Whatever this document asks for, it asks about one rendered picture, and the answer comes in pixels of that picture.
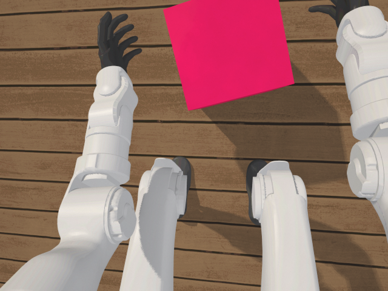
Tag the right robot upper arm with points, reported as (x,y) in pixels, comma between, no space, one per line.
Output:
(367,174)

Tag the right robot forearm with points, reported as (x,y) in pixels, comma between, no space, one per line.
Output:
(362,40)

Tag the right robot hand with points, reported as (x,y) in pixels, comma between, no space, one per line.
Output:
(341,8)

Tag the robot right thigh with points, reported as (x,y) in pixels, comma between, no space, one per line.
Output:
(288,256)

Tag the left robot upper arm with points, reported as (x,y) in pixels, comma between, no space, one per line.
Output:
(92,222)

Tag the left robot hand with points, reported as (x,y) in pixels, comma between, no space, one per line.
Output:
(110,52)

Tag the left robot forearm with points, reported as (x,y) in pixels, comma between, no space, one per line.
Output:
(104,161)

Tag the robot left foot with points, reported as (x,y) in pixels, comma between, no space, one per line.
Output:
(184,165)

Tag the carton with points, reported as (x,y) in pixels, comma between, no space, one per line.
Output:
(228,49)

